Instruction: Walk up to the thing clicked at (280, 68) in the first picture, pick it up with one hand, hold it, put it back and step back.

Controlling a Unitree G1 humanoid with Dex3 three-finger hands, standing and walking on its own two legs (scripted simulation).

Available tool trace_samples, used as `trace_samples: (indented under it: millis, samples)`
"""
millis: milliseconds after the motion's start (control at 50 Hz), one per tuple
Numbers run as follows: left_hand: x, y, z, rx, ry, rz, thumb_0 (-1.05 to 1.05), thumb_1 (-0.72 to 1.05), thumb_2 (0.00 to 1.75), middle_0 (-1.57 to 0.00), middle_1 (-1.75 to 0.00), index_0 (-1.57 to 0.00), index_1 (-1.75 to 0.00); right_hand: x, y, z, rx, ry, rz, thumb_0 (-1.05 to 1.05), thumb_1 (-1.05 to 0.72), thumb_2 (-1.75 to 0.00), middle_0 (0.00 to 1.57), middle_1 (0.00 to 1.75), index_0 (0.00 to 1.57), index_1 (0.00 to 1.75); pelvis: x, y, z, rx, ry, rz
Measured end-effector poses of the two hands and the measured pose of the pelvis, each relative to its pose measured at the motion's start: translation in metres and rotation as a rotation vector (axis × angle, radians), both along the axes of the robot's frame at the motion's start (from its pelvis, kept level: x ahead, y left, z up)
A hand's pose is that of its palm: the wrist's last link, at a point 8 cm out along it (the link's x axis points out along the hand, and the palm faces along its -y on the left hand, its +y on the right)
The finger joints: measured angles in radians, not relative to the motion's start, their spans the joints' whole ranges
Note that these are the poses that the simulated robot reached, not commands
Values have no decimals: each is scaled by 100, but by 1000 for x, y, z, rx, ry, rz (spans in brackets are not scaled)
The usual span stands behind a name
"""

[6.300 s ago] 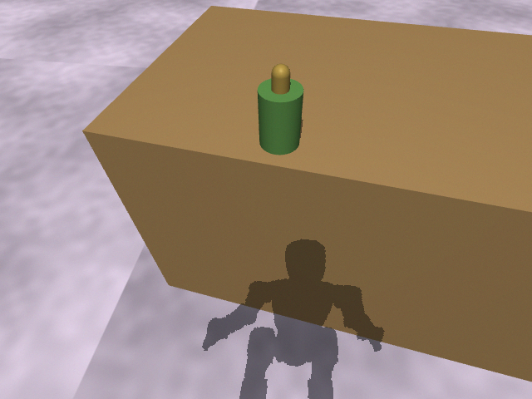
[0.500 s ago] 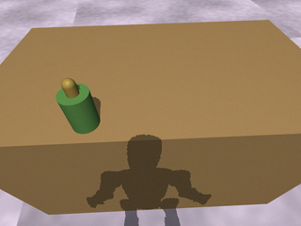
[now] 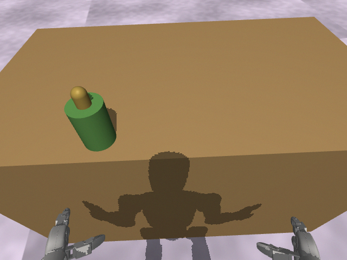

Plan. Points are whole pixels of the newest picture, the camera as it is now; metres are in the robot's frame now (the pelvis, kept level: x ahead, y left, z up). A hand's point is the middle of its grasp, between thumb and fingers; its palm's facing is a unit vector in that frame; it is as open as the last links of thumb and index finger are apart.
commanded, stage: rise first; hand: left
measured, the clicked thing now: (89, 116) +0.42 +0.23 +0.11
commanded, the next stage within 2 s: go down in 1.58 s
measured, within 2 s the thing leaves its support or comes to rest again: neither
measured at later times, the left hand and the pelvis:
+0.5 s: hand (55, 216) +0.20 +0.26 +0.05, palm faces +0.31 -0.87 -0.39, open 17.4 cm; pelvis +0.02 +0.00 +0.00, yaw +0 degrees
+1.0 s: hand (25, 208) +0.19 +0.27 +0.13, palm faces +0.40 -0.79 -0.46, open 17.5 cm; pelvis +0.00 +0.00 +0.00, yaw +1 degrees
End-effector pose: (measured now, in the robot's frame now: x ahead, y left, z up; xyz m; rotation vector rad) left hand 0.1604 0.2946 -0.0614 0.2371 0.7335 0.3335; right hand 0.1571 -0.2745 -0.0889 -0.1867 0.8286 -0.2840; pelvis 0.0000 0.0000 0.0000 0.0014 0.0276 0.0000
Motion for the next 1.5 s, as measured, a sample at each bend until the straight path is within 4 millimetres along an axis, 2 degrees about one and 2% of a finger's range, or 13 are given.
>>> trace_samples:
  millis: [100, 200, 280, 380, 540, 680, 880, 1220, 1500]
  samples:
    - [-4, 6, 23, 36, -86, -3, 1, 7, 18, -6, -6, -6, -4, -3, 13, 7, 18, -42, 23, 0, 1, -19, 6, 7, 6, 6, 9, 2, 0, 0, -15, -1]
    - [0, 6, 48, 72, -191, -17, 0, -19, 9, -5, -4, -5, -3, 4, 28, 15, 30, -102, 64, 0, 23, -10, 6, 6, 5, 5, 12, 4, 0, -1, -33, 1]
    - [6, 6, 76, 110, -298, -36, 0, -35, 5, -5, -4, -5, -3, 12, 33, 19, 34, -141, 80, 0, 36, -6, 6, 6, 5, 5, 15, 5, 0, -2, -46, 0]
    - [8, 8, 110, 164, -410, -63, 0, -46, 2, -5, -4, -5, -3, 14, 28, 21, 37, -167, 71, 0, 45, -3, 6, 5, 6, 5, 17, 5, 0, -2, -59, 4]
    - [2, 8, 143, 233, -509, -91, -1, -52, 0, -5, -5, -5, -4, 4, 23, 14, 50, -128, 71, -1, 50, -2, 6, 5, 5, 5, 16, 1, 0, 1, -73, 10]
    - [-3, 7, 170, 300, -598, -115, -1, -53, 0, -5, -5, -5, -4, 5, 11, 11, 30, -116, 61, -1, 50, -2, 6, 5, 5, 5, 12, -2, -1, 3, -80, 16]
    - [-13, 12, 201, 386, -707, -128, -1, -54, 0, -5, -4, -5, -4, 5, 7, 11, 27, -126, 56, -1, 51, -2, 6, 5, 5, 5, 7, -5, -1, 5, -89, 24]
    - [-16, 11, 240, 478, -867, -187, -1, -55, 2, -5, -4, -5, -4, -1, 12, 12, 35, -145, 52, -1, 52, -3, 6, 5, 5, 5, 0, 0, -1, 5, -95, 23]
    - [-16, 11, 262, 528, -964, -203, -1, -58, 6, -6, -5, -4, -5, -3, 11, 16, 34, -176, 51, -1, 51, -5, 6, 6, 5, 5, -1, 0, -1, 5, -102, 20]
